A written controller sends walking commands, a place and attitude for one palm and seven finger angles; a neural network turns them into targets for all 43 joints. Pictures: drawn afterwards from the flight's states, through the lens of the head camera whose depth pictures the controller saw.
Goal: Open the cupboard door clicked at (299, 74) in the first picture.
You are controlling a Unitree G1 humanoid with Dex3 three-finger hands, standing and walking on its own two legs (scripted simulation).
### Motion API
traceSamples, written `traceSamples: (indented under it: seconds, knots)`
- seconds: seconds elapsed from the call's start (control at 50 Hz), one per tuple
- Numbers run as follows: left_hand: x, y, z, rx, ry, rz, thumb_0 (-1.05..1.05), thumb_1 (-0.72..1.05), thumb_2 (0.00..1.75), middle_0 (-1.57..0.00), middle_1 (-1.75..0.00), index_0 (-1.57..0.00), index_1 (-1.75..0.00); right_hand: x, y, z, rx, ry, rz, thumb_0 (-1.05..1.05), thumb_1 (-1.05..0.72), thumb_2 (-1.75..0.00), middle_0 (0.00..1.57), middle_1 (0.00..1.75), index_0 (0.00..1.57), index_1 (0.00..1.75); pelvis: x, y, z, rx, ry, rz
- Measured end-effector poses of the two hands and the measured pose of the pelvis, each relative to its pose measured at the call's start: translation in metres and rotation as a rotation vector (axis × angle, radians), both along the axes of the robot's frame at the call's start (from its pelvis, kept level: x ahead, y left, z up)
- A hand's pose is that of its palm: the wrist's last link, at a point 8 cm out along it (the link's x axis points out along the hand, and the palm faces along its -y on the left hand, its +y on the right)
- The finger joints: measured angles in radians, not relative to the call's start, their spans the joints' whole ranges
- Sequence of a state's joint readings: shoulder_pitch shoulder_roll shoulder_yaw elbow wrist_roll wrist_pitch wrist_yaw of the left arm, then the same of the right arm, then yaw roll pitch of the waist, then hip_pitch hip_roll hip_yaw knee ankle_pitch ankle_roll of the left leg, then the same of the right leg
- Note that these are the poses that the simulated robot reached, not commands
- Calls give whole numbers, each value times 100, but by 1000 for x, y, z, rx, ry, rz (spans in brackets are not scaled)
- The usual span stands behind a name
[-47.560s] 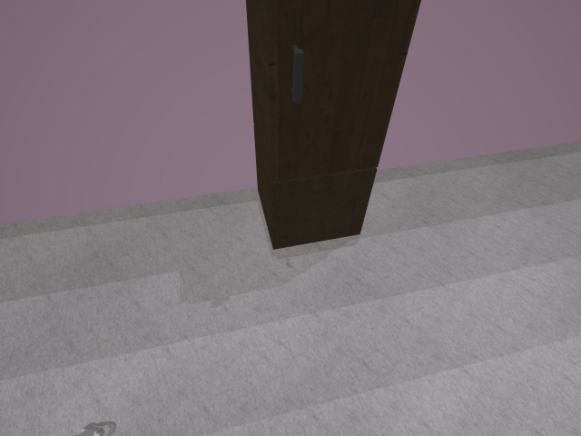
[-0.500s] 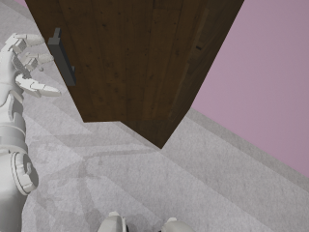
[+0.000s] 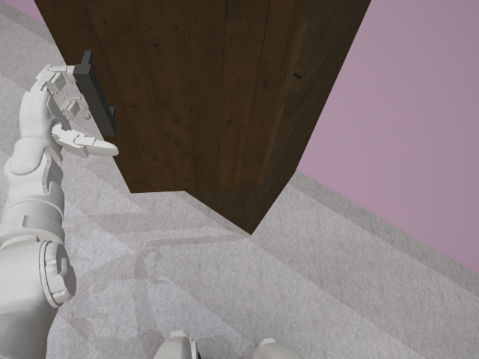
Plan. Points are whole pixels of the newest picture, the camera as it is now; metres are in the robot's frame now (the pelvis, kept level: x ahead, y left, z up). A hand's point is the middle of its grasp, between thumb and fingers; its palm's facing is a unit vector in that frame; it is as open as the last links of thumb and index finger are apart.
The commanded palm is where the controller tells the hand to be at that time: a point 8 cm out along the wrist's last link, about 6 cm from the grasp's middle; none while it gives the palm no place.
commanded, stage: slide the fingers in behind the handle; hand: left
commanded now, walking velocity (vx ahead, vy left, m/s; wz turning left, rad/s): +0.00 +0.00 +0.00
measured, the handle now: (99, 95) +0.54 +0.21 +0.10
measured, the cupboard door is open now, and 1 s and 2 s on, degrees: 40 39 46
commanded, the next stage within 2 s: close the thumb around the handle in 0.74 s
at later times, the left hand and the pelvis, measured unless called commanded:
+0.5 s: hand (103, 113) +0.49 +0.20 +0.10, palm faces +0.06 -1.00 -0.01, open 13.8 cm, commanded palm +0.47 +0.24 +0.09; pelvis +0.00 -0.01 +0.00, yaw +0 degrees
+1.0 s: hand (101, 110) +0.50 +0.20 +0.10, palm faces +0.05 -1.00 +0.00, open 12.9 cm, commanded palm +0.48 +0.24 +0.09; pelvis +0.00 -0.01 +0.00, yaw +1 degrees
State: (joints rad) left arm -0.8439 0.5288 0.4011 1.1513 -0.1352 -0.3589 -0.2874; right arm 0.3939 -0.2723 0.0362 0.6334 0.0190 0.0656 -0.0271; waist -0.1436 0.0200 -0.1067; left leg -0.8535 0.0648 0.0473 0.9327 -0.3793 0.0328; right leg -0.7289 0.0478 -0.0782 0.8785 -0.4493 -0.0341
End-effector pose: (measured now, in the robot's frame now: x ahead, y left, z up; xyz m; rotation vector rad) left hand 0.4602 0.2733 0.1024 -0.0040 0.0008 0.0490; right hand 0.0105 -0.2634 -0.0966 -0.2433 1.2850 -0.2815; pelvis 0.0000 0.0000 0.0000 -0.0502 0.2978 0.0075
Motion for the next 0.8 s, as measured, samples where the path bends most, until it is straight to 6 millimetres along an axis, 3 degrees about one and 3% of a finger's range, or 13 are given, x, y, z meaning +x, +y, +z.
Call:
traceSamples:
  seconds: [0.26,0.8]
  knots:
    - [6,-23,-1,1,17,0,-1,-50,30,-30,-120,-30,-121,-6,-7,-4,13,4,-7,0,-91,-90,20,30,20,30,-2,-8,-1,8,5,0]
    - [14,-17,-2,4,11,-13,-1,-50,30,-36,-124,-37,-125,2,-12,-3,2,14,8,0,-91,-90,20,30,20,30,3,-10,-2,5,26,6]
